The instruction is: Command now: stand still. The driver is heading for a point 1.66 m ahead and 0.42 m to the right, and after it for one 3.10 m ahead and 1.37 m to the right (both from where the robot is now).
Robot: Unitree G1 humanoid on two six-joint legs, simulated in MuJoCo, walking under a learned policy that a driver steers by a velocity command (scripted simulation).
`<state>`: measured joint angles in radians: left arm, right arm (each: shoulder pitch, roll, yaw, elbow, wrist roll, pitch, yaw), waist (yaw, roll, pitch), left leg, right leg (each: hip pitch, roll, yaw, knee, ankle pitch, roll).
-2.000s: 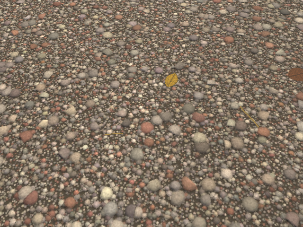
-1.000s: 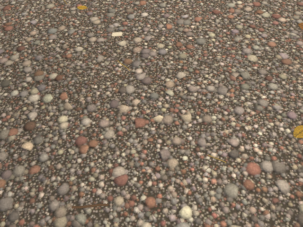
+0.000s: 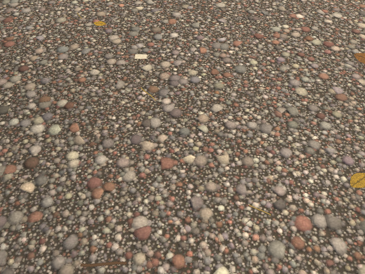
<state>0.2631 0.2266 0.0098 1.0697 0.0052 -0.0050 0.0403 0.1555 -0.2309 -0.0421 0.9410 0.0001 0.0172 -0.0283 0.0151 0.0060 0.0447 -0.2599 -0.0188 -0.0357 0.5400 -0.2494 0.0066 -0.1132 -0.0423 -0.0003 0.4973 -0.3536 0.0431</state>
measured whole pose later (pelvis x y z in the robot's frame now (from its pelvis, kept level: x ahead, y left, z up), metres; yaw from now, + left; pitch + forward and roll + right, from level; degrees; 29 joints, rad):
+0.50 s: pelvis -0.01 -0.01 +0.00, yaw +0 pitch -1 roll +0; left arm 0.33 0.19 -0.01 1.09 0.00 -0.02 0.04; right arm 0.17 -0.21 -0.03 1.08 0.01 0.02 -0.04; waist 0.00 0.01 0.04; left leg -0.27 0.00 -0.05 0.52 -0.23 -0.01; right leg -0.13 -0.03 -0.01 0.50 -0.34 0.02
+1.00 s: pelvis -0.01 -0.02 +0.00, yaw +0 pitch -1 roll +0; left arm 0.38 0.16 -0.01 1.08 0.00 -0.02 0.04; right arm 0.19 -0.19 -0.02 1.12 0.01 0.02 -0.05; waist 0.00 0.01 0.04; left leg -0.27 0.01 -0.05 0.51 -0.22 -0.03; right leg -0.14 -0.01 -0.01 0.49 -0.34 0.01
